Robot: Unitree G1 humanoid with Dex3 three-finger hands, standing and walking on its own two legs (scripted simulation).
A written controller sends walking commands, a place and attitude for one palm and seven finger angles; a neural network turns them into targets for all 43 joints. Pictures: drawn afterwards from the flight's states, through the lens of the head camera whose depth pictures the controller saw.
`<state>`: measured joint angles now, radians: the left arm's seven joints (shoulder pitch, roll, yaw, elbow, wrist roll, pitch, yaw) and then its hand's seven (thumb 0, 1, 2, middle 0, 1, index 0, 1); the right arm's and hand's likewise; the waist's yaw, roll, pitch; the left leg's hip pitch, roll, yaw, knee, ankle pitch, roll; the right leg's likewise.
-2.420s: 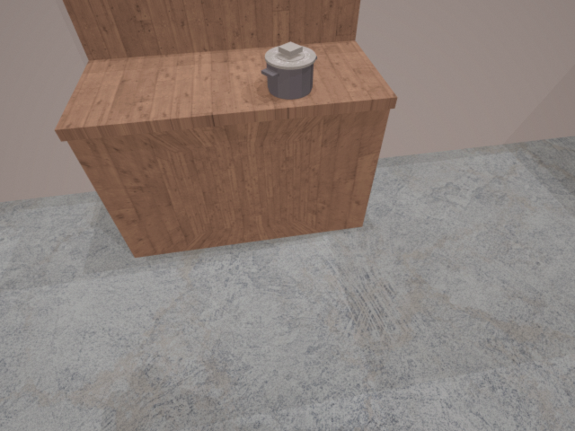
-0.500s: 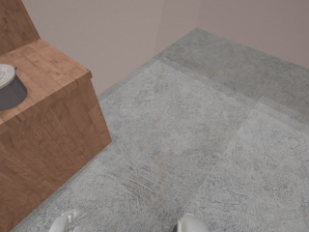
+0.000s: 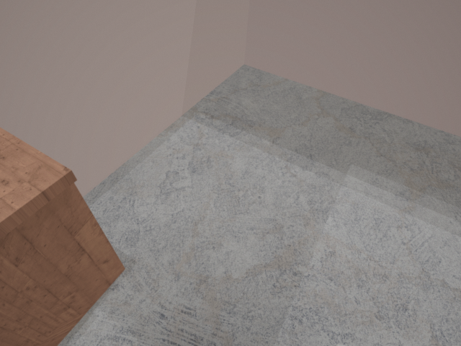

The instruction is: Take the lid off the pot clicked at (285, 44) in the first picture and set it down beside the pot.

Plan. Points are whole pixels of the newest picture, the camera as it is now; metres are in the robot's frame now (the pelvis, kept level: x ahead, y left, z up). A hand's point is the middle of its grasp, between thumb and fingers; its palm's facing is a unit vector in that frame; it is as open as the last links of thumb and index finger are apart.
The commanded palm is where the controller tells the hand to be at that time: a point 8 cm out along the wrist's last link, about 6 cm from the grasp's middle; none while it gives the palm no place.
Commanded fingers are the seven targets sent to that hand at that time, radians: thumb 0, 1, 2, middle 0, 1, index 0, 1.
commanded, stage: turn to face it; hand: left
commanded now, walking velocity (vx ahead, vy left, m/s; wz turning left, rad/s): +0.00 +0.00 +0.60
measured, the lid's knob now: out of the picture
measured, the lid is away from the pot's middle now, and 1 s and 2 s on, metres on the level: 0.00 0.00 0.00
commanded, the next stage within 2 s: take the last steps up to it in 1.78 s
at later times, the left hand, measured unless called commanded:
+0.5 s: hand (133, 343) +0.15 +0.20 -0.15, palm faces +0.25 -0.94 -0.23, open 7.4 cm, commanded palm none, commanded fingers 0.00 0.90 0.90 -0.20 -0.30 -0.20 -0.30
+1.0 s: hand out of the picture -0.06 +0.17 -0.17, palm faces +0.61 -0.75 -0.27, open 7.4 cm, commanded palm none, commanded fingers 0.00 0.90 0.90 -0.20 -0.30 -0.20 -0.30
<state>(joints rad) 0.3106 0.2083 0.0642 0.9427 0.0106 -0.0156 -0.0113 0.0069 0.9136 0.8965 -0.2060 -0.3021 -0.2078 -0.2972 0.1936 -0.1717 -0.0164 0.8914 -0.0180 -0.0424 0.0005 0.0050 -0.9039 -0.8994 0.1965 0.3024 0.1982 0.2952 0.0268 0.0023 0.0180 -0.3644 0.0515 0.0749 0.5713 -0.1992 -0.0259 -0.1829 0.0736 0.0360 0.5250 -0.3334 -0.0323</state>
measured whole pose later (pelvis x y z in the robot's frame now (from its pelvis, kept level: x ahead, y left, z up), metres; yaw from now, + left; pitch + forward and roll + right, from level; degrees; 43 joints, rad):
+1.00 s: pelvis +0.05 -0.02 +0.00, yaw +34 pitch -1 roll +0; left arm 0.31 0.26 0.07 0.91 0.02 0.04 0.01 0.01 0.90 0.90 -0.20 -0.30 -0.21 -0.30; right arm 0.08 -0.27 -0.06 0.86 -0.01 0.05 0.03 0.01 -0.91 -0.90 0.19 0.30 0.19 0.29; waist 0.05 -0.04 0.08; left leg -0.27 0.03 0.10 0.61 -0.33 -0.03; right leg -0.27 -0.19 -0.30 0.64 -0.32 0.02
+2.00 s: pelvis +0.03 -0.03 +0.00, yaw +62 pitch -1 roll +1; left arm 0.29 0.26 0.07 0.99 0.02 0.07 0.01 0.01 0.91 0.90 -0.20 -0.30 -0.20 -0.30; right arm 0.15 -0.20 -0.03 0.94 -0.02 0.02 0.00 0.00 -0.91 -0.90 0.20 0.30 0.20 0.30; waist 0.04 -0.06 0.06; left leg -0.20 -0.02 0.03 0.52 -0.29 0.03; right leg -0.38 -0.08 -0.06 0.92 -0.46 0.03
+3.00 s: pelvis +0.13 +0.20 +0.01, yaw +64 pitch -1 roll +1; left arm 0.30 0.17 0.05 1.07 0.01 0.00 0.04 0.01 0.91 0.90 -0.20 -0.30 -0.20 -0.30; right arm 0.14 -0.13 -0.02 1.01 -0.01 -0.04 -0.05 -0.02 -0.94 -0.90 0.20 0.30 0.20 0.30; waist 0.03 -0.04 0.06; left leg -0.23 -0.03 0.14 0.45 -0.21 0.07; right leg -0.40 -0.06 -0.03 0.96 -0.42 0.01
